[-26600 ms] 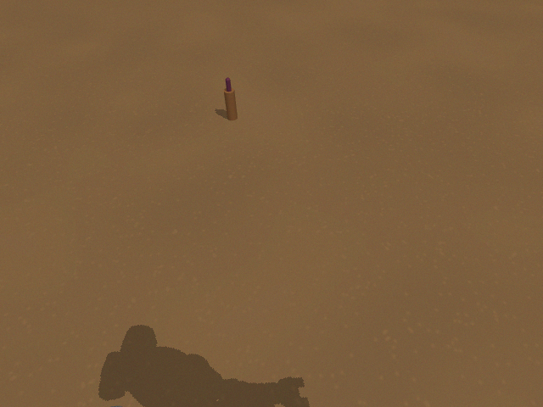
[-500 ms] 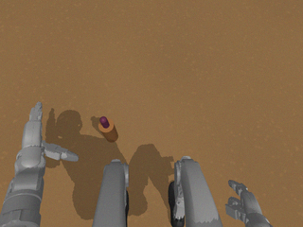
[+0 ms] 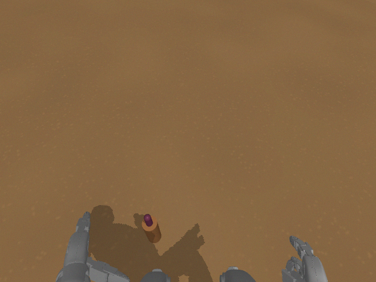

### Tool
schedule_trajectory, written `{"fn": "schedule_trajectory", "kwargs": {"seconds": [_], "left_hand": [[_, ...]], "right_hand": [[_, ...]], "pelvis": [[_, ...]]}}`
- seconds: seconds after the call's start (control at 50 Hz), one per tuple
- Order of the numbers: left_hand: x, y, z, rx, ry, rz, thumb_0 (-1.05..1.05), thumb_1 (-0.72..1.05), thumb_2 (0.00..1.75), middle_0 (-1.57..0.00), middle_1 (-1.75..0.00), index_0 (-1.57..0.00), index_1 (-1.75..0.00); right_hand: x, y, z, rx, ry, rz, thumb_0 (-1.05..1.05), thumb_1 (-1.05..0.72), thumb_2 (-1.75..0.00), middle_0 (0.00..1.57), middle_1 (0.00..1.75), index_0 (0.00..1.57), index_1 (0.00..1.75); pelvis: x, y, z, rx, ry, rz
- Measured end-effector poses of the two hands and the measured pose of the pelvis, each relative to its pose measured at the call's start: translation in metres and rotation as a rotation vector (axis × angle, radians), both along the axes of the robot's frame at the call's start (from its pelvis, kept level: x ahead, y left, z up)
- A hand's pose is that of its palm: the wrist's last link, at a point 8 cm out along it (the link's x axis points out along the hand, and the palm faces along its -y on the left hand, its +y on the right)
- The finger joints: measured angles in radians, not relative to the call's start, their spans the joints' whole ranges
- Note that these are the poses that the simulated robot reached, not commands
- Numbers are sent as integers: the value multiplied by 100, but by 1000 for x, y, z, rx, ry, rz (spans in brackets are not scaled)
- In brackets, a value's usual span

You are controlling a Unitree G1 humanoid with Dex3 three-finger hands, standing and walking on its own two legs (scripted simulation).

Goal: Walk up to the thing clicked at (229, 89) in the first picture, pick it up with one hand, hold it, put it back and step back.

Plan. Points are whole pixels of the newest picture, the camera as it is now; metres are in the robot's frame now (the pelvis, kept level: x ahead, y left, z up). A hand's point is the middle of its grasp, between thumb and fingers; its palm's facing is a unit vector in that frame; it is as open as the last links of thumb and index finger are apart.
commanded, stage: home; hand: left
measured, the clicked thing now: (151, 227) +0.40 +0.18 -0.56
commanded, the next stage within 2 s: stand in 1.88 s
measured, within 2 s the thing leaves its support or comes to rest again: neither
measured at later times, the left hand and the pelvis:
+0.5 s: hand (105, 263) +0.17 +0.18 -0.04, palm faces +0.13 -0.95 -0.29, open 17.7 cm; pelvis +0.01 +0.00 +0.02, yaw +1 degrees
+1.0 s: hand (107, 268) +0.17 +0.18 -0.04, palm faces +0.13 -0.95 -0.29, open 17.6 cm; pelvis +0.00 -0.01 +0.02, yaw +1 degrees
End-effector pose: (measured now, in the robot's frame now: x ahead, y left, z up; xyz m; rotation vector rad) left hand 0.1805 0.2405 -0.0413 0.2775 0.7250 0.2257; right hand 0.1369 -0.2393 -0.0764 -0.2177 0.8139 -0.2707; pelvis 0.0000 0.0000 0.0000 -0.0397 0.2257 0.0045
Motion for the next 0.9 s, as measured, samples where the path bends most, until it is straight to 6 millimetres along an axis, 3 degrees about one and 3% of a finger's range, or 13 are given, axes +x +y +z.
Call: {"fn": "schedule_trajectory", "kwargs": {"seconds": [0.16,0.32,0.9], "left_hand": [[-24,-9,32,-20,-27,4,-1,-60,1,-5,-4,-5,-4],[-34,-9,32,-31,-7,29,-2,-60,1,-5,-4,-5,-4],[-33,-17,34,-35,-8,16,-2,-59,3,-6,-5,-5,-5]], "right_hand": [[21,8,25,4,-113,22,1,-90,-91,20,31,20,30],[32,8,36,-16,-161,67,1,-90,-91,20,31,20,30],[11,-3,31,-21,-131,51,1,-90,-90,20,31,20,30]], "pelvis": [[7,2,14,3,-63,4],[5,0,18,6,-86,12],[1,-6,21,10,-109,9]]}}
